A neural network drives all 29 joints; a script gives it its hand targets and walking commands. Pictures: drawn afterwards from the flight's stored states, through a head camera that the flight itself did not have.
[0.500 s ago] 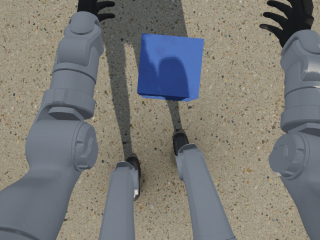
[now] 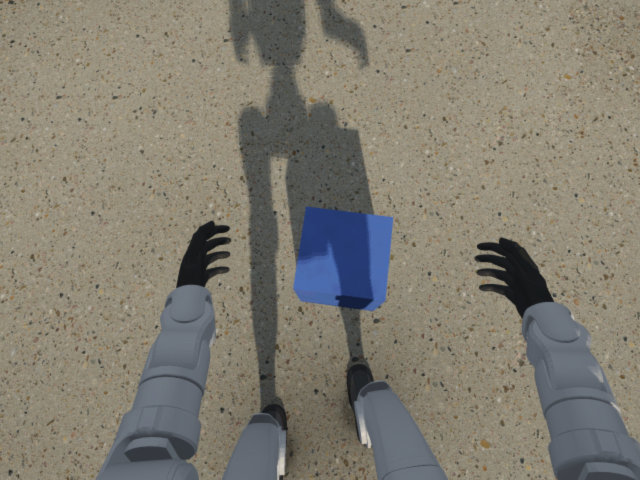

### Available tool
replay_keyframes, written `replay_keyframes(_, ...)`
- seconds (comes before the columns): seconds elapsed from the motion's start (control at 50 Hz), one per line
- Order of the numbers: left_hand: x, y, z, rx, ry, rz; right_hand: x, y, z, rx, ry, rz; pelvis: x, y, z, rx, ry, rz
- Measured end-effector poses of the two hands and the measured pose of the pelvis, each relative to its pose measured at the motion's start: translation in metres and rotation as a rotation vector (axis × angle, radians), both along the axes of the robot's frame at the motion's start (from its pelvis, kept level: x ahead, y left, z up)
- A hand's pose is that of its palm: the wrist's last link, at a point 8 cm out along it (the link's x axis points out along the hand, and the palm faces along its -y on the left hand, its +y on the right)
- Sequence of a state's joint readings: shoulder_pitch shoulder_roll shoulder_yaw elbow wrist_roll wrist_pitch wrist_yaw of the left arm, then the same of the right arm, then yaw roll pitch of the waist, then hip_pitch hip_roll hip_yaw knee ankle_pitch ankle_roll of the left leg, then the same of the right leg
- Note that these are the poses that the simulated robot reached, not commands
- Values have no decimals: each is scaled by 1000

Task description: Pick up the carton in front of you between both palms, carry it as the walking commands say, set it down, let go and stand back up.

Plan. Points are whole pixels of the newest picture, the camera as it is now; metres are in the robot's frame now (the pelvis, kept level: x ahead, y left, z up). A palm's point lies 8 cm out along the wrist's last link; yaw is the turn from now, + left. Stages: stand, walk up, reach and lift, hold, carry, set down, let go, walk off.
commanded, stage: let go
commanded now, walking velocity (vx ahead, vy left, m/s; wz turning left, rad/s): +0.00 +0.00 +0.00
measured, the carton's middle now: (342, 263) +0.48 -0.08 -0.60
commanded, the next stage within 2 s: stand in 0.94 s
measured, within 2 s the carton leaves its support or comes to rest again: neither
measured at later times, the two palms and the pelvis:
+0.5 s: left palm (54, 409) +0.24 +0.27 -0.02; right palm (509, 391) +0.20 -0.19 -0.02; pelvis +0.05 +0.04 +0.05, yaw -2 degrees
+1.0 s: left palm (52, 422) +0.22 +0.27 -0.03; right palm (537, 386) +0.20 -0.22 -0.03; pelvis +0.06 +0.04 +0.04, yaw -1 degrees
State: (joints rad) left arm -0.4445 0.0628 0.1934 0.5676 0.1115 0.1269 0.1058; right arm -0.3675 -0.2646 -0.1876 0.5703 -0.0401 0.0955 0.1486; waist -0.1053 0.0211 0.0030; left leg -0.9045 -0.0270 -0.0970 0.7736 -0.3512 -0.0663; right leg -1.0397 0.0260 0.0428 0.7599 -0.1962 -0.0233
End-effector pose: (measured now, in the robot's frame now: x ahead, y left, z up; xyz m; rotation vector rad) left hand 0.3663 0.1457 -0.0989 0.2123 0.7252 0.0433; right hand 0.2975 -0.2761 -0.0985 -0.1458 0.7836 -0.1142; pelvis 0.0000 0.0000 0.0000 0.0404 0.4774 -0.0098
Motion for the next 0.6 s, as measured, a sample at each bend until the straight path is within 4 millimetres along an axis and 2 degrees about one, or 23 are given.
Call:
replay_keyframes(0.2, -59, 44, 35, -6, 19, -24, -67, 33, 44, 1, 5, -5, 22, 11, 28, -25, -189, -18)
replay_keyframes(0.32, -94, 76, 53, -13, 29, -15, -95, 58, 66, 0, 19, -2, 35, 23, 40, -43, -306, -16)
replay_keyframes(0.42, -117, 103, 66, -9, 34, -1, -100, 74, 75, -1, 22, 11, 46, 35, 47, -56, -390, -16)
replay_keyframes(0.52, -133, 125, 77, -3, 43, 17, -92, 86, 77, -2, 15, 27, 54, 46, 49, -66, -452, -15)
replay_keyframes(0.6, -141, 135, 83, -6, 50, 28, -84, 92, 77, -4, 11, 38, 59, 51, 49, -69, -485, -11)
